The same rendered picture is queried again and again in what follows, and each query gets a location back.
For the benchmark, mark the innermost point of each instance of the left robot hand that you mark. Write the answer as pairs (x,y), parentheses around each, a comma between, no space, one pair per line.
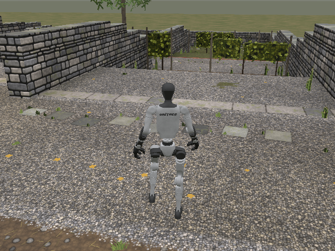
(135,151)

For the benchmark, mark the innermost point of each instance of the left robot upper arm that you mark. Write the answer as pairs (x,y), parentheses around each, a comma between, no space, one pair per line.
(148,119)

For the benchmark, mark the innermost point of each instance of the right robot thigh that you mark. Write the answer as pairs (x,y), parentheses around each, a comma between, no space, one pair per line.
(180,162)

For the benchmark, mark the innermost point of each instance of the robot left forearm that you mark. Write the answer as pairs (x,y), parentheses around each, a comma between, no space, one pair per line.
(141,139)

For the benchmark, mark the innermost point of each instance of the humanoid robot head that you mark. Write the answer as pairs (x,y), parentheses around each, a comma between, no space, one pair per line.
(167,92)

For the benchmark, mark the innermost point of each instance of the right robot upper arm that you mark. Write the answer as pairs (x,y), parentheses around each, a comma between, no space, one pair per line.
(187,118)

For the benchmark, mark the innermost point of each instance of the robot right forearm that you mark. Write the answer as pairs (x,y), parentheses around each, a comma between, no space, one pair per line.
(194,136)

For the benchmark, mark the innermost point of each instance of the right robot hand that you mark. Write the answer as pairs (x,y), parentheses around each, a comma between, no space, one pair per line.
(195,147)

